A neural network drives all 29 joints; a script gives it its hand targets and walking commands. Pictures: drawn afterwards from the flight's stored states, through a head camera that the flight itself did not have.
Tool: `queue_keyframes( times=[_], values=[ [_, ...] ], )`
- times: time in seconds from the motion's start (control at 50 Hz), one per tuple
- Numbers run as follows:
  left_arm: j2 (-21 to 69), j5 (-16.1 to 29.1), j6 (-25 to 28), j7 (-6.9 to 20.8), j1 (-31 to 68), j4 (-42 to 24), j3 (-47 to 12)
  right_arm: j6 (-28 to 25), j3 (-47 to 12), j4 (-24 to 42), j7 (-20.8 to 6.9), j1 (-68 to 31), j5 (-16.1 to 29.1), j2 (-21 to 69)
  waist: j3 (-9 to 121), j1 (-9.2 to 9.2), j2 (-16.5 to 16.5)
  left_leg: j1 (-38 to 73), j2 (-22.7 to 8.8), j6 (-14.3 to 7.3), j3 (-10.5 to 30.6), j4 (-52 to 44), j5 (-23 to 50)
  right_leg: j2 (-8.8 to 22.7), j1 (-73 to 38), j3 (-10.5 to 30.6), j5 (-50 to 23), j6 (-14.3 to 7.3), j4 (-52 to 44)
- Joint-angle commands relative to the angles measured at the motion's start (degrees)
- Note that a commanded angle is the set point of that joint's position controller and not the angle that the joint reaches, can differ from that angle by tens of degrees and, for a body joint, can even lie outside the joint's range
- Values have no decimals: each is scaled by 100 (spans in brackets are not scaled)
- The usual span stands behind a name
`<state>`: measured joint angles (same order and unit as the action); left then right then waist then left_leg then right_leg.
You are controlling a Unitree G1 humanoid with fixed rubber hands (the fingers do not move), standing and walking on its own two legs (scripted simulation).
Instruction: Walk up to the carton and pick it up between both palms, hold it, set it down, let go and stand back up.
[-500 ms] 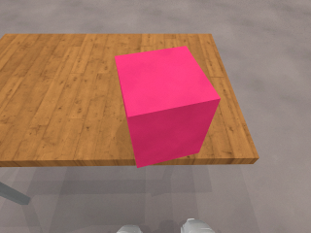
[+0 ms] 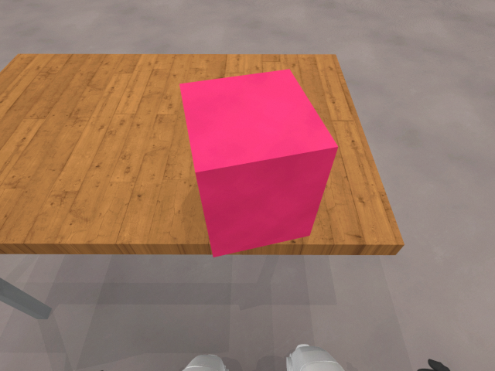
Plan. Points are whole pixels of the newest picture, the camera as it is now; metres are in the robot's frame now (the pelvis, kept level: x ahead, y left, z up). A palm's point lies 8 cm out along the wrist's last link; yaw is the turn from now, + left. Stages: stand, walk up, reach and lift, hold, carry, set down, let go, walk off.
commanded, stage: walk up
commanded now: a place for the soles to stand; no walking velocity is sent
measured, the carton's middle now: (250, 166) +0.45 +0.02 +0.06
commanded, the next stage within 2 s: stand in 1.84 s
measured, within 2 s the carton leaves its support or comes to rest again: neither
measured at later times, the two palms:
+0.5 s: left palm out of the picture +0.07 +0.30 -0.12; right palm out of the picture +0.08 -0.31 -0.10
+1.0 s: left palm out of the picture +0.06 +0.28 -0.12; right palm out of the picture +0.09 -0.33 -0.10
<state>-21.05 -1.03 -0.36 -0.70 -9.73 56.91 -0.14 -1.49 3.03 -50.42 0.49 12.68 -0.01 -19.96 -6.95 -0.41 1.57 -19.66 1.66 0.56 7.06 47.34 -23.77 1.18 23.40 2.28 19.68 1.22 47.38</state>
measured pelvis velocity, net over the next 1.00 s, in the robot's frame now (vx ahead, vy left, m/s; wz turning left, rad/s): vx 0.01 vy -0.03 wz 0.04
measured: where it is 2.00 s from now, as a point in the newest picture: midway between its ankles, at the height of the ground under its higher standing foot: outside the picture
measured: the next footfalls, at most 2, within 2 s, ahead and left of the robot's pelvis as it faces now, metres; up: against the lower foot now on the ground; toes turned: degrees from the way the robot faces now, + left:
none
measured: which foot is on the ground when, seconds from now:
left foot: down 0.00-1.00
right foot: down 0.00-1.00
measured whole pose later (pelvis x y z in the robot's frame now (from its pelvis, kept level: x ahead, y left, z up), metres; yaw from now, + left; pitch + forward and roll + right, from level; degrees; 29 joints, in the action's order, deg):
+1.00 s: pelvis +0.01 -0.03 +0.00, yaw +2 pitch -4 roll +1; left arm -21.9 -1.0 -1.7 0.4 -9.7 56.9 -0.1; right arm -1.5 2.9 -50.4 2.2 12.7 0.0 -20.0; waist -8.5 0.0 1.6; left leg -20.0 1.3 0.6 10.1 47.2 -24.0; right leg 0.7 23.5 -0.5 21.3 -0.9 48.6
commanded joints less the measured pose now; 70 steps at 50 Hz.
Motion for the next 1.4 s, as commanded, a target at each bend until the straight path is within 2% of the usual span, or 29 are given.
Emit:
queue_keyframes(
  times=[0.0, 0.08, 0.3, 0.36, 0.46, 0.5, 0.54, 0.62, 0.7, 0.76, 0.78, 0.8, 0.84, 0.92, 0.96, 1.0, 1.02, 1.04, 1.08, 1.1, 1.14, 1.16, 1.2, 1.24, 1.26, 1.28, 1.3, 1.32, 1.38],
  values=[
    [-1301, 9, 111, 46, 535, -309, 499, -157, 265, 59, 90, -405, -105, -1433, 437, 256, -59, -684, -572, -424, 1000, -1835, 252, 365, -886, 597, 174, -588, -1341],
    [-1328, 38, 93, 38, 614, -330, 487, -154, 245, 105, 103, -304, -92, -1510, 531, 238, -181, -516, -569, -427, 908, -1714, 543, 404, -759, 475, -298, -588, -1136],
    [-1299, 41, 46, 62, 601, -362, 507, -128, 267, 89, 97, -333, -95, -1497, 301, 244, -255, -790, -620, -470, 1066, -2034, -408, 279, -676, 446, 885, -519, -1373],
    [-1366, -48, -32, 117, 489, -486, 601, -186, 350, 118, 174, -206, -147, -1797, 243, 209, -137, -827, -880, -691, 1500, -2156, -682, 112, -475, 218, 606, -521, -764],
    [-1326, -65, -44, 146, 250, -440, 643, -231, 345, 215, 217, -287, -175, -1794, 361, 283, -553, -937, -1071, -788, 1832, -2151, -177, -11, -713, 26, 375, -481, -441],
    [-1388, -41, -43, 147, 237, -439, 658, -215, 328, 261, 232, -358, -156, -1794, 340, 295, -318, -958, -965, -726, 1600, -1866, -42, 138, -711, 204, 234, -510, -738],
    [-1412, -43, -33, 144, 297, -486, 668, -187, 306, 262, 217, -292, -115, -1584, 263, 325, 59, -948, -537, -456, 868, -1559, -83, 355, -738, 573, 547, -653, -1434],
    [-1459, -79, -33, 151, 669, -606, 632, -159, 299, 22, 220, 167, -85, -1406, 309, 25, 470, -235, -68, -339, 64, -823, -875, 879, 109, 1327, 1548, -1003, -2169],
    [-1354, -88, -99, 160, 676, -681, 612, -203, 370, 36, 217, 238, -163, -1606, 250, 107, 158, -416, -453, -503, 836, -1654, -659, 413, 21, 663, 1056, -663, -1363],
    [-1292, -51, -115, 158, 429, -636, 641, -221, 395, 106, 238, -2, -182, -1869, 240, 257, -579, -679, -1049, -825, 1875, -2189, -214, -20, -253, 18, 637, -393, -287],
    [-1308, -28, -109, 146, 385, -635, 664, -225, 419, 233, 248, -87, -208, -1957, 329, 238, -794, -860, -1183, -980, 2142, -2212, -42, -127, -404, -27, 547, -379, 73],
    [-1285, -52, -118, 160, 397, -627, 662, -247, 399, 309, 268, -215, -198, -1936, 373, 257, -677, -934, -1249, -1069, 2288, -2162, 200, -100, -542, 75, 477, -398, 102],
    [-1320, -15, -67, 154, 170, -560, 705, -239, 388, 369, 269, -344, -173, -1885, 479, 385, -636, -848, -1154, -949, 2009, -1811, 941, -76, -767, 114, 329, -457, -243],
    [-1488, -58, -33, 154, 351, -620, 691, -184, 305, 218, 270, -63, -49, -1495, 621, 259, 279, -548, -142, -310, 251, -605, 604, 731, -662, 976, 137, -951, -1743],
    [-1510, -64, -30, 140, 591, -723, 652, -171, 293, 82, 284, 260, -20, -1451, 607, 70, 523, -152, 58, -273, -194, -110, 141, 1161, -199, 1468, 327, -1273, -2060],
    [-1501, -73, -33, 136, 840, -828, 617, -185, 302, -15, 264, 500, -66, -1412, 526, -69, 815, 163, 48, -326, -284, -145, -235, 1297, 134, 1525, 280, -1241, -2072],
    [-1520, -51, -54, 127, 835, -827, 613, -185, 352, -70, 253, 619, -96, -1431, 554, -72, 675, 360, 24, -358, -285, -255, -260, 1296, 244, 1444, 284, -1164, -1973],
    [-1520, -84, -62, 131, 829, -851, 613, -196, 352, -77, 243, 738, -88, -1489, 611, -124, 658, 367, -57, -384, -92, -582, -292, 1094, 287, 1227, 467, -1027, -1805],
    [-1406, -39, -110, 145, 703, -841, 626, -214, 355, -10, 244, 589, -137, -1601, 340, -1, 23, -52, -431, -538, 720, -1490, -266, 567, 237, 742, 651, -708, -1221],
    [-1336, -24, -144, 152, 674, -800, 646, -206, 398, 13, 248, 519, -159, -1775, 250, 88, -92, -296, -780, -749, 1468, -1943, -528, 276, 256, 373, 1232, -521, -761],
    [-1247, -51, -159, 167, 504, -761, 673, -244, 469, 213, 261, 96, -237, -2106, 311, 146, -912, -761, -1428, -1216, 2824, -2532, -527, -193, -70, 45, 860, -364, 573],
    [-1312, -35, -145, 170, 452, -781, 705, -263, 466, 373, 289, -32, -232, -2149, 253, 208, -777, -874, -1521, -1334, 2878, -2406, 50, -187, -152, 63, 843, -350, 653],
    [-1285, -17, -65, 162, 255, -679, 693, -277, 396, 447, 307, -288, -198, -1994, 406, 377, -665, -977, -1379, -1186, 2430, -1989, 1041, -104, -659, 101, 583, -421, 0],
    [-1383, -47, -8, 162, -37, -586, 719, -213, 335, 440, 276, -324, -141, -1694, 666, 489, -337, -1018, -869, -709, 1397, -1334, 1167, 118, -1177, 264, 286, -586, -1025],
    [-1512, -60, 9, 163, 99, -579, 726, -191, 304, 401, 276, -270, -93, -1537, 615, 372, 124, -992, -355, -439, 651, -705, 939, 488, -1124, 830, 36, -748, -1605],
    [-1640, -57, 33, 155, 221, -665, 729, -164, 273, 300, 300, -61, -19, -1402, 725, 266, 629, -590, 101, -260, -161, 194, 630, 1124, -761, 1594, 113, -1151, -2139],
    [-1723, -60, 54, 150, 425, -765, 703, -159, 297, 205, 324, 187, -27, -1484, 724, 149, 541, -540, 131, -216, -364, 407, -19, 1484, -614, 2037, 146, -1417, -2221],
    [-1727, -74, 46, 141, 607, -838, 693, -148, 319, 108, 316, 370, -38, -1561, 629, 51, 683, -473, 68, -289, -468, 517, -711, 1605, -383, 2122, 352, -1445, -2335],
    [-1719, -117, 50, 147, 691, -885, 668, -150, 335, 21, 251, 601, -94, -1474, 526, -23, 760, -306, -73, -285, -611, 284, -629, 1514, -251, 1800, 436, -1299, -2316]
  ],
)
